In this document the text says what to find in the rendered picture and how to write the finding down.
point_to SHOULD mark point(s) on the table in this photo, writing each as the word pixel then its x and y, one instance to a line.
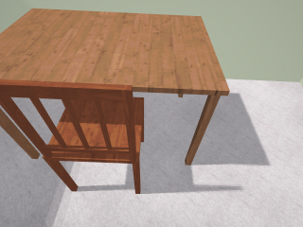
pixel 155 53

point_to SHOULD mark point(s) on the chair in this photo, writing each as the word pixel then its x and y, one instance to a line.
pixel 101 123

